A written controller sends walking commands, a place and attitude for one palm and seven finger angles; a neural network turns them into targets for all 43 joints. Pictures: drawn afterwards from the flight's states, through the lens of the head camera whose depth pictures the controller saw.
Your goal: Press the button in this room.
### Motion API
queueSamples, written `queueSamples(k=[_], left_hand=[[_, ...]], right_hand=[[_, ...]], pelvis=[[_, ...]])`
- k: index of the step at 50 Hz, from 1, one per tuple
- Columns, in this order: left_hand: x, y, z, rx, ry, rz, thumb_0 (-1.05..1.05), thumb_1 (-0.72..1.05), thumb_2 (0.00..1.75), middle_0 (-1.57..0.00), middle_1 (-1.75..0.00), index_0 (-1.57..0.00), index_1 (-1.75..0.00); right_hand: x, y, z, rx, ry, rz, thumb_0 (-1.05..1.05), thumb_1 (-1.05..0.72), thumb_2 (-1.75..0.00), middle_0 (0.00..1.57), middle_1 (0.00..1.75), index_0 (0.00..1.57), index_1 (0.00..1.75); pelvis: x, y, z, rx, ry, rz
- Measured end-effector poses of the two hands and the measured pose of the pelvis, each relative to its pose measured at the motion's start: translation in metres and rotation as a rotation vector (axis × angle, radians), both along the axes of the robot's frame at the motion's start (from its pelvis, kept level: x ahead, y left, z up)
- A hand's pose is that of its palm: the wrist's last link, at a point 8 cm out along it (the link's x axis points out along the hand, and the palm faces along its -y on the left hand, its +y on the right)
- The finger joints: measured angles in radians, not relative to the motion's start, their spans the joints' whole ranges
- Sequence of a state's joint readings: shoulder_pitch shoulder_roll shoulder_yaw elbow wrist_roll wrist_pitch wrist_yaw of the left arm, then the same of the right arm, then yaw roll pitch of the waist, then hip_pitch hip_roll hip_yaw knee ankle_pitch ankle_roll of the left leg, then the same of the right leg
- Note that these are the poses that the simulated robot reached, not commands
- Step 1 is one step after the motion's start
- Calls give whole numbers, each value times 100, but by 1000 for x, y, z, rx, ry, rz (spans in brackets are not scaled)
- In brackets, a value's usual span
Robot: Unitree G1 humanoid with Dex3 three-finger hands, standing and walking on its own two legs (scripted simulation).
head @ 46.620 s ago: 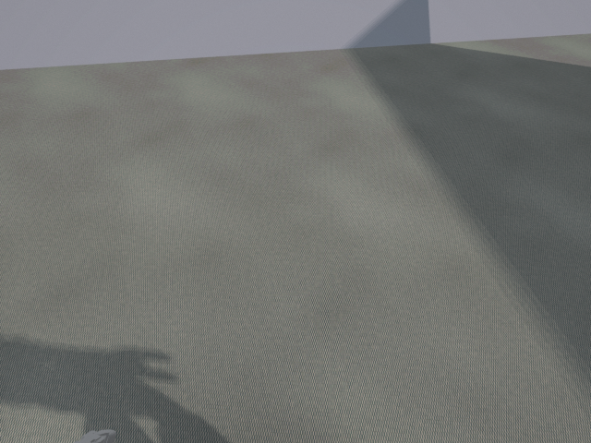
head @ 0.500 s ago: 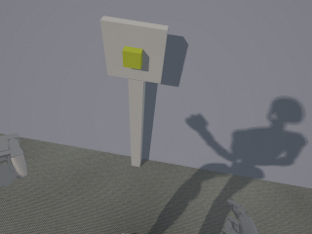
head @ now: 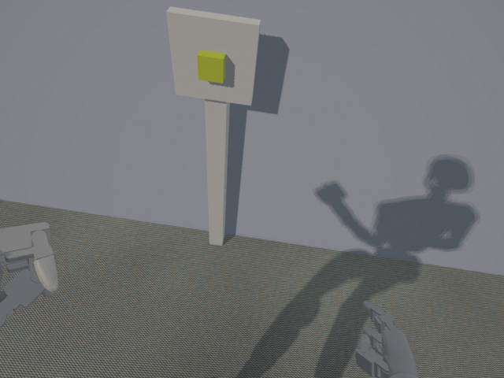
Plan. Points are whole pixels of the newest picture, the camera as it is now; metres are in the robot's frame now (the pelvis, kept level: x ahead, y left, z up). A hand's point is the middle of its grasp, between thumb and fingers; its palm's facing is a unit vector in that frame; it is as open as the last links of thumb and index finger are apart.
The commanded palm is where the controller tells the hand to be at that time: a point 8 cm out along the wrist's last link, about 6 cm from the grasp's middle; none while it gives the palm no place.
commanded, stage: stop stepping back and stand still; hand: left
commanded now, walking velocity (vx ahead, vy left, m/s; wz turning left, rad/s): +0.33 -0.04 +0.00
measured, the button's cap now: (212, 66) +0.73 +0.14 +0.12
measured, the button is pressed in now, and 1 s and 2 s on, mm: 0 0 0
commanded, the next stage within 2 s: let the arm hang, fingers relaxed in 0.62 s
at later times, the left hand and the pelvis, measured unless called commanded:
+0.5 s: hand (11, 373) +0.10 +0.22 +0.17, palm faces +0.41 -0.78 -0.47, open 3.1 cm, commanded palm +0.04 +0.26 +0.18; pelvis -0.07 -0.02 -0.01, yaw +3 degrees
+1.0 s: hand out of the picture -0.02 +0.20 -0.17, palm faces +0.12 -0.96 -0.23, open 3.2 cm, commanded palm none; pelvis -0.08 +0.00 -0.01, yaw +6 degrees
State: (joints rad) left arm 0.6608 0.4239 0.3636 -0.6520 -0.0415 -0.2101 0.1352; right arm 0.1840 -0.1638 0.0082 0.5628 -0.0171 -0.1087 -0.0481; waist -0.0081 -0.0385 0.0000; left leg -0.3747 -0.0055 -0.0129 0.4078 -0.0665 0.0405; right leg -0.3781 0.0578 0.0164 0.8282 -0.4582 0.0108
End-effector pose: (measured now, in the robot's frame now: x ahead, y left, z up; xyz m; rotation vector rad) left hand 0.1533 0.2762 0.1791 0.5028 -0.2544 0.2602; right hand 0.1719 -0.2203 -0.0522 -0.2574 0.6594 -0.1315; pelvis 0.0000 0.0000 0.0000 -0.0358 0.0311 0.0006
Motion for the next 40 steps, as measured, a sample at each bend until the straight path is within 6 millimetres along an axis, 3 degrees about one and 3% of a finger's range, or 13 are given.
queueSamples(k=[4, 9, 15, 20, 28, 36, 38, 40], left_hand=[[-32, -8, 8, 28, -4, 22, 2, 89, 90, -131, -150, -131, -150], [-65, -9, 10, 20, -32, 79, 2, 89, 90, -131, -150, -131, -150], [-79, 0, 1, -57, -118, 142, 1, 89, 90, -131, -150, -131, -150], [-81, 0, -3, -23, -102, 127, 2, 89, 90, -131, -150, -131, -150], [-97, -20, 3, 54, -57, 102, 2, 89, 90, -131, -150, -131, -150], [-101, -8, 1, 7, -46, 169, 2, 89, 90, -131, -150, -131, -150], [-90, 1, -26, 6, 49, 155, 1, 89, 90, -131, -149, -131, -150], [-77, 12, -86, -84, 284, 192, 0, 89, 90, -130, -148, -130, -149]], right_hand=[[-32, 1, -5, 26, 9, 3, 1, -90, -90, 21, 30, 20, 30], [-68, -13, -25, 22, 81, 2, 1, -90, -90, 21, 30, 20, 30], [-100, -34, -31, -49, 108, -45, 1, -90, -90, 21, 30, 20, 30], [-109, -36, -30, -35, 54, -74, 1, -90, -90, 21, 30, 20, 30], [-111, -30, -42, 40, 75, -16, 1, -90, -90, 21, 30, 20, 30], [-94, -29, -32, -11, 95, 22, 1, -90, -90, 21, 30, 20, 30], [-85, -29, -42, -7, 91, 70, 1, -90, -90, 21, 30, 20, 30], [-80, -28, -57, 4, 144, 91, 1, -90, -90, 21, 30, 20, 30]], pelvis=[[-19, -9, 1, 11, -2, 15], [-46, -14, -3, 25, -20, 9], [-53, -9, -8, 30, -22, 40], [-67, -10, -12, 59, -48, 42], [-74, -24, -12, 47, -53, 53], [-68, -17, -4, 52, -32, 70], [-70, -10, -12, 33, -15, 94], [-73, -6, -18, 49, -10, 99]])
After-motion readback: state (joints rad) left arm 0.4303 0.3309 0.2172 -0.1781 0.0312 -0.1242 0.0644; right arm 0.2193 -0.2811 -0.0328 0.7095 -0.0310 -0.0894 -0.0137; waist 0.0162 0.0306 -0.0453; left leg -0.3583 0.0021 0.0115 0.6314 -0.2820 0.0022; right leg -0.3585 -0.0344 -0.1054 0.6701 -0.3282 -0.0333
